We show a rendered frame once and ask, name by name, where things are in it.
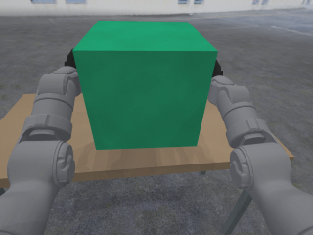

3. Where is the right robot hand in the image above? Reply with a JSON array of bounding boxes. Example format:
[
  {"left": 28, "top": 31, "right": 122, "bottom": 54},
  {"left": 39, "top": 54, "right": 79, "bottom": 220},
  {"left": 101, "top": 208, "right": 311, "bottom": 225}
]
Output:
[{"left": 212, "top": 60, "right": 223, "bottom": 78}]

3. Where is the carton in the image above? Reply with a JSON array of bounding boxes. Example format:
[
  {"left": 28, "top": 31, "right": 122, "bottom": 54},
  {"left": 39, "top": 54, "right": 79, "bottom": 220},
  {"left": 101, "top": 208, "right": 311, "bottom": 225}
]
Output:
[{"left": 72, "top": 21, "right": 218, "bottom": 150}]

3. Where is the left robot hand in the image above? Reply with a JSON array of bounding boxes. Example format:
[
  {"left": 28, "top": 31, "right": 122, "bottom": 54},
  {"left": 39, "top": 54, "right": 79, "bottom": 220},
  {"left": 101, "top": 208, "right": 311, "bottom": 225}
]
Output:
[{"left": 64, "top": 48, "right": 77, "bottom": 69}]

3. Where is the table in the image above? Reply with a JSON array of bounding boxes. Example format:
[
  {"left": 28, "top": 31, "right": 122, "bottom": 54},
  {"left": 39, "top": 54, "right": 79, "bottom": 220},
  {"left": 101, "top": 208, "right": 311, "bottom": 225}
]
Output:
[{"left": 0, "top": 93, "right": 294, "bottom": 235}]

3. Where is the robot right forearm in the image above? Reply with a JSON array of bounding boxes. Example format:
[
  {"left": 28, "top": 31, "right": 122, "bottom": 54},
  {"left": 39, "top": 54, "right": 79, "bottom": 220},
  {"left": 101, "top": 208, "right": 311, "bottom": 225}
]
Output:
[{"left": 207, "top": 75, "right": 293, "bottom": 180}]

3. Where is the robot left forearm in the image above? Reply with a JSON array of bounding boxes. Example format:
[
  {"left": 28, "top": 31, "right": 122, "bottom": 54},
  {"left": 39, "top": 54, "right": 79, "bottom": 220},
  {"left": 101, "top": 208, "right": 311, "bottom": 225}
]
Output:
[{"left": 7, "top": 66, "right": 82, "bottom": 184}]

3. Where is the robot left upper arm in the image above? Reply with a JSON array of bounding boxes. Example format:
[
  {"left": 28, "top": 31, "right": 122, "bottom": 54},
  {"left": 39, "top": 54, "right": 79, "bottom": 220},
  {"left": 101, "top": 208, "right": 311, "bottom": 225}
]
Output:
[{"left": 0, "top": 140, "right": 75, "bottom": 235}]

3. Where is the robot right upper arm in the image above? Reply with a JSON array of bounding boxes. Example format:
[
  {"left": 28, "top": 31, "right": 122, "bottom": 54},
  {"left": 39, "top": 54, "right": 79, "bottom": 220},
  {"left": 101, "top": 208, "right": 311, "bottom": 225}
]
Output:
[{"left": 229, "top": 142, "right": 313, "bottom": 235}]

